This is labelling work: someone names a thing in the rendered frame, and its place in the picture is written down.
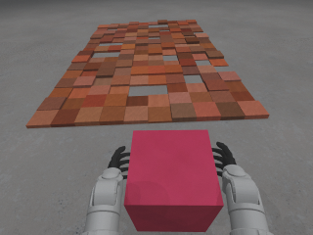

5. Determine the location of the carton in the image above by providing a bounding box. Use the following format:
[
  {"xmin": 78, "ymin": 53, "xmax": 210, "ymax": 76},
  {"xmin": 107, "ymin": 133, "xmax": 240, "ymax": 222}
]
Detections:
[{"xmin": 123, "ymin": 129, "xmax": 224, "ymax": 232}]

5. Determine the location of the right robot hand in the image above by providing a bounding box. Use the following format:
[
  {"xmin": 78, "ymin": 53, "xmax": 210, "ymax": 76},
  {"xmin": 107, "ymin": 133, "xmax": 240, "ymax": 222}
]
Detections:
[{"xmin": 211, "ymin": 141, "xmax": 237, "ymax": 177}]

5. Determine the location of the robot right forearm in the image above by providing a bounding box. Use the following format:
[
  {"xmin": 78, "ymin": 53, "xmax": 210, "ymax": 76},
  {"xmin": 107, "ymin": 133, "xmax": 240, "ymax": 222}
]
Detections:
[{"xmin": 222, "ymin": 164, "xmax": 274, "ymax": 235}]

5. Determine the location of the robot left forearm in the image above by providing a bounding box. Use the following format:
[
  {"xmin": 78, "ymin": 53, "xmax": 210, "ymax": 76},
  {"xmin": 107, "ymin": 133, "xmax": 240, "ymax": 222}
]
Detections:
[{"xmin": 80, "ymin": 167, "xmax": 123, "ymax": 235}]

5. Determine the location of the left robot hand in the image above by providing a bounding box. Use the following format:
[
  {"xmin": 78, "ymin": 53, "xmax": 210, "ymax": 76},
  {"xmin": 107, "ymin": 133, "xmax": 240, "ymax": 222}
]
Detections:
[{"xmin": 108, "ymin": 146, "xmax": 131, "ymax": 179}]

